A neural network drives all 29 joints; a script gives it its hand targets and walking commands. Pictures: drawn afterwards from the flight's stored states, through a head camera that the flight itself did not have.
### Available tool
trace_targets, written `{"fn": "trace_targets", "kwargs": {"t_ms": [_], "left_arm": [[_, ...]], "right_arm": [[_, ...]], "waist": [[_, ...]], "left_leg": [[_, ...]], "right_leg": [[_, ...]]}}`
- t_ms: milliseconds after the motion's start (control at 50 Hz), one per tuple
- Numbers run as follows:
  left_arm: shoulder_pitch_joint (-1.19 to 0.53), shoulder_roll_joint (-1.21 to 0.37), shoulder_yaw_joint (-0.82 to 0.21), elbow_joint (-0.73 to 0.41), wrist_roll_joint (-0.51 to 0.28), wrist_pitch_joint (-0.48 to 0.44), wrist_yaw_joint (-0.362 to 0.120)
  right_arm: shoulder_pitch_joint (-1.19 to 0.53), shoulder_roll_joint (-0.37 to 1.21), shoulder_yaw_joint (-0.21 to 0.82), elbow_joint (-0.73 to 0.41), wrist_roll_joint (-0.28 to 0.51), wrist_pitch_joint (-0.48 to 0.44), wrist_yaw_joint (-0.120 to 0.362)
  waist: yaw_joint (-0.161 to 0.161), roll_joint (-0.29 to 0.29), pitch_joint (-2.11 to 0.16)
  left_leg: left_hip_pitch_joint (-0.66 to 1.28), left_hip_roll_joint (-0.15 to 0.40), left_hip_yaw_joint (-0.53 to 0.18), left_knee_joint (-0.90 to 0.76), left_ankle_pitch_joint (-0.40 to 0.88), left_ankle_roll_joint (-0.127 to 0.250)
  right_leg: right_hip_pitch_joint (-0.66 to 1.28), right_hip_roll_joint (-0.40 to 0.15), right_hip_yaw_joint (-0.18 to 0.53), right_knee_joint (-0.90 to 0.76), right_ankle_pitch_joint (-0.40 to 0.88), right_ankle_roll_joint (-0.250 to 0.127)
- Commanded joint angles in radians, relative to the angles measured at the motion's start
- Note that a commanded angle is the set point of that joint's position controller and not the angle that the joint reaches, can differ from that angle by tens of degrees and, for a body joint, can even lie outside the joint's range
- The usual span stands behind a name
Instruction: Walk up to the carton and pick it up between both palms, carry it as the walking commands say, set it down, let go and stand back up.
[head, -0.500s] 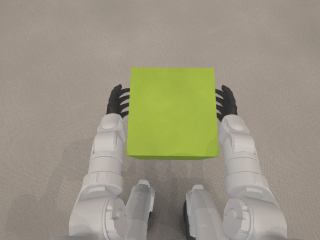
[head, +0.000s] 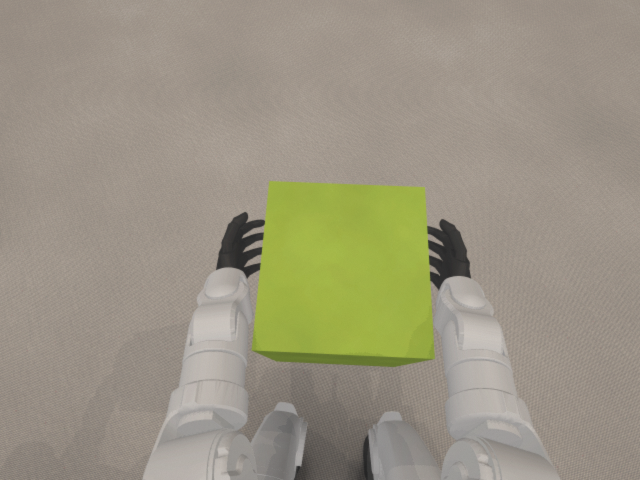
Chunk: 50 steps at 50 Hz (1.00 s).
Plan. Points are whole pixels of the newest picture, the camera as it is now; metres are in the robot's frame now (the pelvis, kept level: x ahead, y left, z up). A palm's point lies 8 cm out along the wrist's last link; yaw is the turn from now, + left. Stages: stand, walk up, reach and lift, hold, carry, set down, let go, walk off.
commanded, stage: reach and lift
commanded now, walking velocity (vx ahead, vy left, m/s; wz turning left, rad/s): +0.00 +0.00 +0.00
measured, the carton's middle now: (340, 286) +0.37 +0.01 -0.10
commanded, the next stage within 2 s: none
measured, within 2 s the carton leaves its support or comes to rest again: neither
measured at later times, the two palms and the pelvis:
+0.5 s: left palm (224, 263) +0.34 +0.15 +0.04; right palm (481, 272) +0.35 -0.14 +0.04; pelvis +0.01 +0.00 +0.05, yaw +0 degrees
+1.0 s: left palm (201, 256) +0.32 +0.16 +0.11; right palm (504, 257) +0.34 -0.13 +0.11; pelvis +0.03 -0.01 +0.07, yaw +0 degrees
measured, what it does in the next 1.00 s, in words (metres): rises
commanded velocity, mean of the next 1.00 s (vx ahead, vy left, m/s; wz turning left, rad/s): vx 0.00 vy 0.00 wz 0.00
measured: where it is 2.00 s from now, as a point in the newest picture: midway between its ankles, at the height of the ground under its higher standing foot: outside the picture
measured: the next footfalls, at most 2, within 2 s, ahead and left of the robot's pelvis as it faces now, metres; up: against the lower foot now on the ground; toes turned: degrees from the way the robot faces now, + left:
none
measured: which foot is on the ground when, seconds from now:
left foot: down 0.00-1.00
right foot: down 0.00-1.00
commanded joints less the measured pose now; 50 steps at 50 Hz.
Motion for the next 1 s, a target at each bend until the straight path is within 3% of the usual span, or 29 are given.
{"fn": "trace_targets", "kwargs": {"t_ms": [0, 20, 40, 100, 120, 180, 200, 260, 320, 380, 400, 420, 440, 480, 540, 580, 600, 660, 700, 720, 740, 780, 800, 840, 860, 880, 940, 960, 980], "left_arm": [[-0.553, -1.046, -0.604, 0.026, -0.127, -0.009, -0.23], [-0.544, -1.027, -0.598, 0.024, -0.122, -0.002, -0.231], [-0.561, -1.027, -0.609, 0.029, -0.122, -0.003, -0.232], [-0.569, -1.034, -0.623, -0.021, -0.133, 0.005, -0.23], [-0.538, -1.044, -0.629, 0.008, -0.135, 0.009, -0.231], [-0.531, -1.03, -0.635, -0.013, -0.136, 0.02, -0.238], [-0.506, -1.033, -0.627, -0.011, -0.112, 0.026, -0.239], [-0.492, -1.037, -0.638, -0.016, -0.12, 0.036, -0.24], [-0.496, -1.003, -0.625, -0.024, -0.129, 0.046, -0.242], [-0.439, -1.002, -0.602, -0.015, -0.102, 0.061, -0.24], [-0.419, -0.99, -0.578, 0.019, -0.097, 0.068, -0.242], [-0.415, -0.977, -0.582, 0.03, -0.098, 0.069, -0.244], [-0.434, -1.005, -0.606, -0.027, -0.111, 0.068, -0.246], [-0.429, -0.997, -0.618, -0.05, -0.124, 0.07, -0.25], [-0.469, -0.982, -0.632, -0.055, -0.125, 0.082, -0.25], [-0.427, -0.988, -0.648, -0.067, -0.135, 0.094, -0.256], [-0.432, -1.004, -0.67, -0.118, -0.136, 0.099, -0.26], [-0.42, -0.973, -0.677, -0.102, -0.15, 0.12, -0.261], [-0.374, -0.963, -0.669, -0.08, -0.135, 0.14, -0.259], [-0.398, -0.997, -0.703, -0.15, -0.15, 0.138, -0.262], [-0.378, -1.011, -0.707, -0.139, -0.161, 0.149, -0.267], [-0.345, -0.99, -0.714, -0.152, -0.18, 0.166, -0.268], [-0.331, -0.958, -0.7, -0.141, -0.178, 0.181, -0.269], [-0.385, -0.941, -0.682, -0.136, -0.164, 0.191, -0.263], [-0.355, -0.951, -0.672, -0.155, -0.152, 0.199, -0.266], [-0.369, -0.966, -0.707, -0.213, -0.194, 0.205, -0.266], [-0.384, -0.944, -0.694, -0.19, -0.195, 0.242, -0.269], [-0.385, -0.941, -0.685, -0.212, -0.18, 0.25, -0.269], [-0.383, -0.961, -0.697, -0.216, -0.195, 0.264, -0.267]], "right_arm": [[-0.624, 0.967, 0.669, 0.043, 0.101, 0.021, 0.244], [-0.617, 0.963, 0.665, 0.053, 0.108, 0.03, 0.252], [-0.62, 0.946, 0.651, 0.048, 0.1, 0.029, 0.255], [-0.57, 0.958, 0.646, 0.063, 0.1, 0.04, 0.262], [-0.587, 0.958, 0.654, 0.059, 0.117, 0.041, 0.264], [-0.555, 0.949, 0.649, 0.068, 0.098, 0.053, 0.276], [-0.579, 0.951, 0.651, 0.026, 0.1, 0.051, 0.279], [-0.535, 0.94, 0.646, 0.04, 0.099, 0.057, 0.285], [-0.489, 0.935, 0.605, 0.093, 0.076, 0.085, 0.283], [-0.476, 0.93, 0.63, 0.045, 0.077, 0.087, 0.276], [-0.493, 0.933, 0.635, 0.029, 0.074, 0.099, 0.276], [-0.491, 0.909, 0.635, 0.025, 0.093, 0.096, 0.273], [-0.492, 0.926, 0.663, -0.003, 0.103, 0.098, 0.274], [-0.466, 0.945, 0.685, -0.027, 0.109, 0.106, 0.272], [-0.486, 0.958, 0.682, -0.013, 0.121, 0.122, 0.273], [-0.485, 0.968, 0.711, -0.04, 0.135, 0.126, 0.275], [-0.458, 1.005, 0.736, -0.056, 0.142, 0.134, 0.276], [-0.432, 0.979, 0.74, -0.055, 0.155, 0.155, 0.268], [-0.418, 0.955, 0.722, -0.04, 0.154, 0.17, 0.265], [-0.419, 0.987, 0.753, -0.097, 0.154, 0.173, 0.268], [-0.444, 0.974, 0.76, -0.124, 0.159, 0.175, 0.266], [-0.356, 0.975, 0.761, -0.11, 0.158, 0.204, 0.256], [-0.331, 0.954, 0.732, -0.081, 0.151, 0.215, 0.254], [-0.364, 0.962, 0.72, -0.088, 0.146, 0.229, 0.25], [-0.351, 0.957, 0.726, -0.121, 0.151, 0.229, 0.253], [-0.344, 1.02, 0.764, -0.135, 0.178, 0.243, 0.255], [-0.385, 0.978, 0.745, -0.153, 0.181, 0.272, 0.255], [-0.375, 0.988, 0.743, -0.14, 0.19, 0.283, 0.26], [-0.369, 0.975, 0.742, -0.169, 0.184, 0.289, 0.259]], "waist": [[0.017, -0.007, -0.653], [0.025, 0.017, -0.64], [-0.014, -0.006, -0.613], [-0.008, 0.039, -0.6], [0.016, 0.045, -0.596], [-0.004, 0.02, -0.575], [0.013, 0.055, -0.575], [0.005, 0.07, -0.551], [-0.008, 0.055, -0.457], [0.011, 0.024, -0.422], [0.008, -0.021, -0.397], [0.005, 0.009, -0.361], [0.01, 0.024, -0.406], [0.003, -0.029, -0.412], [0.009, 0.001, -0.383], [0.02, -0.009, -0.405], [0.04, 0.024, -0.443], [0.02, 0.001, -0.38], [0.045, 0.038, -0.308], [0.02, 0.028, -0.388], [0.029, 0.024, -0.402], [0.012, 0.002, -0.344], [-0.002, 0.028, -0.291], [0.011, 0.001, -0.248], [0.02, 0.036, -0.23], [0.019, -0.011, -0.287], [0.009, -0.01, -0.232], [0.033, 0.035, -0.237], [0.014, 0.028, -0.227]], "left_leg": [[0.45, -0.078, -0.006, -0.14, 0.25, 0.001], [0.479, -0.081, 0.002, -0.157, 0.278, 0.002], [0.499, -0.071, -0.001, -0.156, 0.295, -0.002], [0.514, -0.07, 0.0, -0.194, 0.309, -0.005], [0.544, -0.072, 0.002, -0.21, 0.323, -0.001], [0.597, -0.066, -0.008, -0.241, 0.342, -0.003], [0.613, -0.067, -0.001, -0.248, 0.364, -0.012], [0.638, -0.064, 0.002, -0.279, 0.383, -0.009], [0.673, -0.05, -0.016, -0.324, 0.365, -0.007], [0.674, -0.053, -0.007, -0.362, 0.36, 0.001], [0.701, -0.045, -0.022, -0.386, 0.343, 0.008], [0.687, -0.058, -0.008, -0.384, 0.334, 0.013], [0.729, -0.044, -0.018, -0.39, 0.381, 0.008], [0.757, -0.047, -0.014, -0.407, 0.409, 0.011], [0.759, -0.046, -0.003, -0.421, 0.333, 0.014], [0.791, -0.04, -0.005, -0.438, 0.372, 0.014], [0.817, -0.046, -0.002, -0.453, 0.384, 0.014], [0.861, -0.041, -0.005, -0.473, 0.405, 0.017], [0.828, -0.042, -0.008, -0.497, 0.381, 0.009], [0.893, -0.039, -0.007, -0.507, 0.407, 0.004], [0.906, -0.038, -0.006, -0.506, 0.449, 0.0], [0.925, -0.043, -0.014, -0.52, 0.478, 0.013], [0.916, -0.045, -0.008, -0.531, 0.436, 0.01], [0.905, -0.035, -0.003, -0.551, 0.334, 0.019], [0.883, -0.049, -0.001, -0.562, 0.334, 0.017], [0.938, -0.042, -0.008, -0.563, 0.358, 0.027], [0.932, -0.044, -0.002, -0.58, 0.349, 0.018], [0.957, -0.04, 0.006, -0.596, 0.337, 0.016], [0.965, -0.036, -0.004, -0.597, 0.356, 0.011]], "right_leg": [[0.307, 0.086, -0.018, -0.152, 0.17, -0.019], [0.316, 0.08, -0.015, -0.156, 0.196, -0.02], [0.282, 0.092, -0.024, -0.163, 0.211, -0.013], [0.35, 0.088, -0.011, -0.19, 0.235, -0.029], [0.38, 0.083, -0.015, -0.203, 0.248, -0.026], [0.378, 0.084, -0.023, -0.227, 0.245, -0.025], [0.4, 0.08, -0.014, -0.243, 0.246, -0.03], [0.448, 0.072, -0.002, -0.278, 0.278, -0.032], [0.44, 0.068, -0.008, -0.32, 0.255, -0.036], [0.53, 0.062, 0.005, -0.361, 0.271, -0.035], [0.527, 0.063, -0.002, -0.372, 0.25, -0.029], [0.539, 0.058, -0.001, -0.388, 0.265, -0.032], [0.578, 0.055, 0.01, -0.391, 0.286, -0.036], [0.619, 0.062, 0.003, -0.417, 0.337, -0.029], [0.638, 0.051, 0.015, -0.444, 0.271, -0.03], [0.687, 0.047, 0.016, -0.454, 0.324, -0.023], [0.719, 0.05, 0.015, -0.46, 0.326, -0.025], [0.729, 0.046, 0.017, -0.499, 0.359, -0.022], [0.744, 0.038, 0.022, -0.521, 0.329, -0.023], [0.775, 0.05, 0.012, -0.526, 0.343, -0.021], [0.8, 0.047, 0.017, -0.531, 0.38, -0.015], [0.808, 0.041, 0.023, -0.554, 0.432, -0.017], [0.809, 0.035, 0.029, -0.568, 0.407, -0.021], [0.789, 0.035, 0.025, -0.592, 0.314, -0.02], [0.829, 0.02, 0.036, -0.599, 0.343, -0.026], [0.855, 0.023, 0.037, -0.593, 0.359, -0.016], [0.871, 0.023, 0.029, -0.613, 0.349, -0.013], [0.866, 0.027, 0.027, -0.619, 0.32, -0.014], [0.887, 0.027, 0.022, -0.617, 0.332, -0.02]]}}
